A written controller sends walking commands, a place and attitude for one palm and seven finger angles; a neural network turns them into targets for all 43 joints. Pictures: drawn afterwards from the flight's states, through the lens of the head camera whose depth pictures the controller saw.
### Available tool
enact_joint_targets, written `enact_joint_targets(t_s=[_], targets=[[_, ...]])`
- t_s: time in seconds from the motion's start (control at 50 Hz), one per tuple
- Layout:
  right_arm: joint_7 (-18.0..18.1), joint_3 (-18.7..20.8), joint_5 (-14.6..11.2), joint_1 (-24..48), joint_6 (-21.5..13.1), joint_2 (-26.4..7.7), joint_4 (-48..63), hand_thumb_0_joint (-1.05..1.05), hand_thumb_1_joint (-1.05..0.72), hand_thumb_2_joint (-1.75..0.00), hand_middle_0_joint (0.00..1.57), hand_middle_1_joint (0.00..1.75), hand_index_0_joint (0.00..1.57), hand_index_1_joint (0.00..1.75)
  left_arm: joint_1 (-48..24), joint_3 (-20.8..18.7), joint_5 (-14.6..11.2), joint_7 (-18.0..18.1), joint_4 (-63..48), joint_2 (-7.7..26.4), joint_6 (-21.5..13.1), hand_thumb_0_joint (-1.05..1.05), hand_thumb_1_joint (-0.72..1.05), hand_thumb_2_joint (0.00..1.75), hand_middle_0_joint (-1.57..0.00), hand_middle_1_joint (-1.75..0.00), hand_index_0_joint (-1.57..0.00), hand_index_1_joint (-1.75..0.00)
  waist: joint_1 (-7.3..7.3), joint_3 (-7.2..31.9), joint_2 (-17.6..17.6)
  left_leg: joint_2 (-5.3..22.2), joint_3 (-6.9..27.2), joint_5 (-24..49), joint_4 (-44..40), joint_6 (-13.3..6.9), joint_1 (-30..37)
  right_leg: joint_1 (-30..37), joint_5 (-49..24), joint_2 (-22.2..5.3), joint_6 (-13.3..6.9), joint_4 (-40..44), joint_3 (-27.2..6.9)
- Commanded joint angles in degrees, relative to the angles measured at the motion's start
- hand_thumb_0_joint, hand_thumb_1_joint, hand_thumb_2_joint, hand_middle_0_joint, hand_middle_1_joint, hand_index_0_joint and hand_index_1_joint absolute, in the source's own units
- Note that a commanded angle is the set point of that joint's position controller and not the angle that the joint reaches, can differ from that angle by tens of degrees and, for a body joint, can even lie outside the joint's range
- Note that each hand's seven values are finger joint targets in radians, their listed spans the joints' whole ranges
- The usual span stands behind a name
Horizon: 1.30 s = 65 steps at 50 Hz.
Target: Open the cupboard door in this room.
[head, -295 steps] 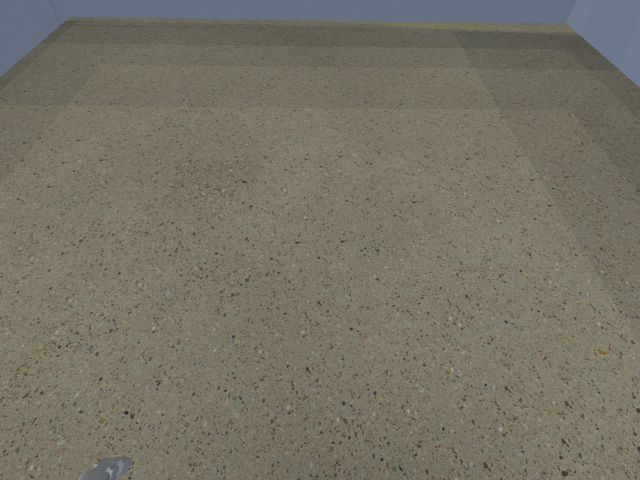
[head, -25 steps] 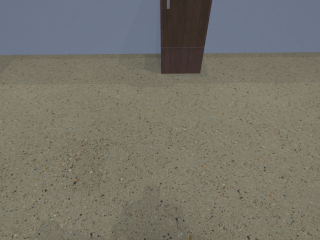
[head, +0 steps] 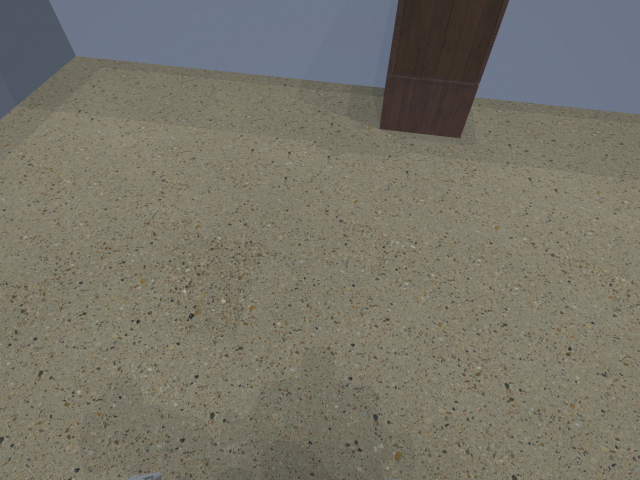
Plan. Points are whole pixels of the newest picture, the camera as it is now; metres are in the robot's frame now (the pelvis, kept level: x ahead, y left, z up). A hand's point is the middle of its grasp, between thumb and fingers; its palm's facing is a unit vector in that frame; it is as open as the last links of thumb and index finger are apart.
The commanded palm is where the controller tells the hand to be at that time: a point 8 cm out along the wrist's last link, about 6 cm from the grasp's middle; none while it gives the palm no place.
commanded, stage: turn or walk to find it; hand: left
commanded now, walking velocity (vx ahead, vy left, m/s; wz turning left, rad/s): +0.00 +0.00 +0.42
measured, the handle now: out of the picture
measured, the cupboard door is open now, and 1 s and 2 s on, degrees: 0 0 0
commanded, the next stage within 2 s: stand and wait in 0.72 s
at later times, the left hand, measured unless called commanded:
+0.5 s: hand out of the picture -0.04 +0.17 -0.17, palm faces +0.28 -0.93 -0.25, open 7.3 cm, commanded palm none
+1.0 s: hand out of the picture -0.04 +0.17 -0.16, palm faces +0.40 -0.88 -0.27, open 7.3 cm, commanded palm none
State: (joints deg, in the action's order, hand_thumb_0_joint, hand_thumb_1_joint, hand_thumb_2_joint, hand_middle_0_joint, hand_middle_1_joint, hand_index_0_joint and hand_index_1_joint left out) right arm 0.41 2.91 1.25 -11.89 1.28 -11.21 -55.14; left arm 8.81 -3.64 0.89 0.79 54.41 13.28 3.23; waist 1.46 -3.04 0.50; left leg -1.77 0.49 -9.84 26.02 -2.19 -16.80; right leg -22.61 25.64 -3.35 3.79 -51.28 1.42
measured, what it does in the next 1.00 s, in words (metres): steps on the spot, turning left: right foot, then left foot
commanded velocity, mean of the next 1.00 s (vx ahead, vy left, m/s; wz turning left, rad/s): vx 0.00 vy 0.00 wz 0.29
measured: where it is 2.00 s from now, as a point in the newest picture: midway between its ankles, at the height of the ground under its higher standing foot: outside the picture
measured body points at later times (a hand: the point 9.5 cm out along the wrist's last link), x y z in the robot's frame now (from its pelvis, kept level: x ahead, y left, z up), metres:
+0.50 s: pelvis -0.03 -0.03 +0.00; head +0.01 -0.03 +0.44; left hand -0.06 +0.22 -0.15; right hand +0.09 -0.27 -0.15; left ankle -0.09 +0.10 -0.71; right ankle -0.01 -0.14 -0.74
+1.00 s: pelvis -0.03 -0.04 -0.01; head -0.01 -0.06 +0.44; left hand -0.06 +0.22 -0.13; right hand +0.13 -0.23 -0.17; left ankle -0.09 +0.09 -0.72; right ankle +0.02 -0.12 -0.74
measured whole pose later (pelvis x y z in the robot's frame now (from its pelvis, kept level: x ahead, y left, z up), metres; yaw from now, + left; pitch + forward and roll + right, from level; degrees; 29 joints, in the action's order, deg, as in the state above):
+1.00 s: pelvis -0.03 -0.04 -0.01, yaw +23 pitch -1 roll +1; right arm 0.5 3.1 0.5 -10.1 2.9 -12.7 -57.2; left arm 11.5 -0.8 1.3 0.6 55.4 9.9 0.0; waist -0.1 -2.0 3.2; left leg -0.5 2.3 -25.5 42.0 0.7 -17.3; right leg -15.2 16.7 -2.6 -1.5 -33.1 5.3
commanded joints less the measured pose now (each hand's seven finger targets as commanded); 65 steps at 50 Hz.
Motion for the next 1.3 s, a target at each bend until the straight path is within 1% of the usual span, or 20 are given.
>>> enact_joint_targets(t_s=[0.0,0.06,0.1,0.12,0.2,0.4,0.5,0.54,0.56,0.6,0.64,0.84,0.88,0.9,0.92,0.96,1.02,1.18,1.26,1.28], targets=[[0.14,3.23,0.46,-1.38,-0.10,-12.08,3.79,0.00,-0.90,-0.90,0.20,0.30,0.20,0.30,2.27,-0.34,-0.40,0.43,-4.67,2.95,-1.62,0.00,0.90,0.90,-0.20,-0.30,-0.20,-0.30,-0.17,5.85,7.97,14.47,19.08,8.66,-7.59,-7.49,4.93,2.85,-0.48,1.11,-0.57,9.48,0.09],[-0.32,3.36,-0.08,0.35,0.33,-10.66,4.81,0.00,-0.90,-0.90,0.20,0.30,0.20,0.30,8.43,-0.86,-0.36,0.79,-3.50,4.53,-2.37,0.00,0.90,0.90,-0.20,-0.30,-0.20,-0.30,-3.12,6.50,4.61,9.51,16.30,1.10,-2.66,-3.14,-4.79,17.36,-11.64,0.64,-1.34,27.83,0.74],[-0.79,2.53,-0.38,0.26,0.47,-5.05,7.02,0.00,-0.90,-0.90,0.20,0.30,0.20,0.30,8.32,-2.14,0.87,1.32,-4.96,12.97,-3.09,0.00,0.90,0.90,-0.20,-0.30,-0.20,-0.30,-3.85,3.40,-18.82,-2.83,2.43,-20.17,21.25,4.08,-20.70,20.15,-6.39,-22.38,-10.27,39.50,-22.45],[-0.72,3.34,0.40,1.37,1.13,-8.25,6.65,0.00,-0.90,-0.90,0.20,0.30,0.20,0.30,5.70,-2.28,0.23,1.53,-6.33,11.97,-3.21,0.00,0.90,0.90,-0.20,-0.30,-0.20,-0.30,-3.61,2.58,-16.58,0.23,5.31,-20.88,30.81,3.59,-18.34,12.09,-6.83,-23.53,-12.22,40.08,-20.91],[-1.70,3.26,0.25,-3.34,2.20,-6.59,2.43,0.00,-0.90,-0.90,0.20,0.30,0.20,0.30,-2.35,-0.63,0.28,1.22,-7.49,6.57,-3.81,0.00,0.90,0.90,-0.20,-0.30,-0.20,-0.30,1.49,-1.35,-7.84,2.59,2.22,-9.60,43.54,5.05,-15.06,6.47,-14.64,-13.54,-9.47,36.27,-4.56],[-1.23,1.32,-0.61,5.05,1.17,-5.09,3.77,0.00,-0.90,-0.90,0.20,0.30,0.20,0.30,9.58,-1.70,1.02,1.02,-1.93,10.28,-3.59,0.00,0.90,0.90,-0.20,-0.30,-0.20,-0.30,-4.72,3.72,-11.62,3.41,-3.58,-17.13,20.14,6.08,-9.66,19.98,-38.28,-16.87,-12.42,28.58,-1.21],[-0.96,1.35,-0.66,-1.19,-0.07,-7.33,2.28,0.00,-0.90,-0.90,0.20,0.30,0.20,0.30,6.93,-1.91,0.07,0.81,-1.55,10.30,-2.74,0.00,0.90,0.90,-0.20,-0.30,-0.20,-0.30,-0.77,7.47,-7.73,3.72,-5.08,-0.30,-3.34,4.08,7.38,13.85,-34.34,-14.42,-6.10,17.76,5.10],[-0.60,3.30,-0.16,-4.55,-0.50,-16.68,2.30,0.00,-0.90,-0.90,0.20,0.30,0.20,0.30,6.32,-0.42,-0.22,0.25,-4.84,4.61,-2.06,0.00,0.90,0.90,-0.20,-0.30,-0.20,-0.30,0.99,7.72,16.57,24.76,19.10,30.27,-6.09,-7.14,19.11,-8.89,9.80,-3.92,0.64,-1.41,8.03],[0.04,3.48,-0.12,-7.07,-0.50,-16.14,0.91,0.00,-0.90,-0.90,0.20,0.30,0.20,0.30,1.75,-0.18,0.31,0.69,-5.31,5.19,-1.42,0.00,0.90,0.90,-0.20,-0.30,-0.20,-0.30,3.26,7.76,13.23,24.71,18.76,29.42,-6.13,-9.69,15.62,-8.58,10.86,-3.64,0.20,-8.22,2.98],[0.71,2.77,-0.01,-1.97,-0.54,-13.61,1.87,0.00,-0.90,-0.90,0.20,0.30,0.20,0.30,0.36,-0.62,-0.09,0.34,-4.64,5.37,-1.45,0.00,0.90,0.90,-0.20,-0.30,-0.20,-0.30,1.17,4.73,11.15,20.20,14.77,24.92,-5.54,-8.93,12.28,-10.31,4.56,-3.84,0.25,-12.14,0.08],[0.70,2.11,-0.03,1.45,-0.86,-12.21,3.14,0.00,-0.90,-0.90,0.20,0.30,0.20,0.30,2.28,-0.53,-0.05,-0.14,-3.45,5.19,-1.64,0.00,0.90,0.90,-0.20,-0.30,-0.20,-0.30,-0.47,4.14,8.94,16.18,9.90,27.17,-4.72,-6.99,11.29,-7.96,1.04,-3.01,0.65,-9.95,0.64],[0.51,2.08,-0.01,2.53,-0.46,-10.89,2.81,0.00,-0.90,-0.90,0.20,0.30,0.20,0.30,6.99,0.64,-0.20,0.24,-1.60,3.21,-2.58,0.00,0.90,0.90,-0.20,-0.30,-0.20,-0.30,-2.27,4.85,7.59,13.13,10.76,18.60,-2.27,-5.14,5.37,8.84,-8.39,0.98,-0.27,17.86,3.15],[0.18,1.58,-0.74,1.94,-0.78,-7.74,2.31,0.00,-0.90,-0.90,0.20,0.30,0.20,0.30,10.31,0.50,0.29,0.65,-0.05,5.99,-3.70,0.00,0.90,0.90,-0.20,-0.30,-0.20,-0.30,-3.55,5.74,-0.30,8.05,6.67,5.98,4.69,-0.26,-0.70,18.51,-18.77,-3.97,-1.57,29.68,-1.78],[0.00,0.63,-1.17,0.65,-0.70,-4.08,2.75,0.00,-0.90,-0.90,0.20,0.30,0.20,0.30,9.52,0.09,0.72,0.96,0.02,9.77,-4.30,0.00,0.90,0.90,-0.20,-0.30,-0.20,-0.30,-2.50,5.02,-11.43,2.37,1.47,-9.27,10.79,2.75,-7.25,20.22,-22.73,-14.96,-5.87,32.87,-14.29],[0.16,0.92,-0.83,2.17,0.40,-5.31,3.39,0.00,-0.90,-0.90,0.20,0.30,0.20,0.30,8.99,-0.43,0.53,0.78,-0.86,11.82,-4.30,0.00,0.90,0.90,-0.20,-0.30,-0.20,-0.30,-4.01,3.24,-18.03,1.18,2.35,-21.95,18.27,3.21,-6.28,12.31,-17.48,-20.29,-11.27,37.72,-19.66],[0.00,1.38,-0.48,2.20,1.04,-6.47,1.56,0.00,-0.90,-0.90,0.20,0.30,0.20,0.30,5.10,0.15,0.45,0.71,-0.95,8.89,-4.03,0.00,0.90,0.90,-0.20,-0.30,-0.20,-0.30,-2.68,-1.68,-12.81,2.68,3.64,-18.82,26.41,2.47,-5.68,5.38,-10.14,-16.99,-13.05,39.40,-17.23],[-0.26,1.06,-0.58,-1.09,0.98,-4.78,-1.23,0.00,-0.90,-0.90,0.20,0.30,0.20,0.30,3.44,0.48,0.39,0.72,-0.78,6.78,-4.02,0.00,0.90,0.90,-0.20,-0.30,-0.20,-0.30,-1.41,0.17,-9.10,2.96,1.02,-14.66,27.77,3.34,-4.78,8.92,-20.80,-12.37,-11.37,35.76,-7.28],[-0.30,0.61,-0.99,1.07,0.54,-3.49,-0.79,0.00,-0.90,-0.90,0.20,0.30,0.20,0.30,7.45,-1.43,0.85,1.29,1.42,8.91,-3.53,0.00,0.90,0.90,-0.20,-0.30,-0.20,-0.30,-3.96,3.72,-9.74,3.55,-2.41,-17.37,15.78,4.34,-3.87,16.40,-29.87,-15.86,-13.13,31.25,-5.16],[-0.18,0.57,-0.71,-4.97,-0.31,-4.68,-2.47,0.00,-0.90,-0.90,0.20,0.30,0.20,0.30,5.54,-1.32,-0.18,1.16,1.25,8.00,-2.63,0.00,0.90,0.90,-0.20,-0.30,-0.20,-0.30,-0.65,6.22,-5.64,4.55,-2.51,-2.24,-2.87,3.30,9.35,9.15,-22.30,-12.79,-6.83,22.69,0.92],[-0.25,1.22,-0.32,-5.00,-0.66,-8.13,-1.80,0.00,-0.90,-0.90,0.20,0.30,0.20,0.30,6.05,-0.98,-0.51,0.88,0.25,5.37,-2.13,0.00,0.90,0.90,-0.20,-0.30,-0.20,-0.30,-0.77,5.59,5.88,12.75,9.27,0.39,-7.71,0.09,12.31,0.63,-10.64,-7.05,-3.33,14.49,4.78]])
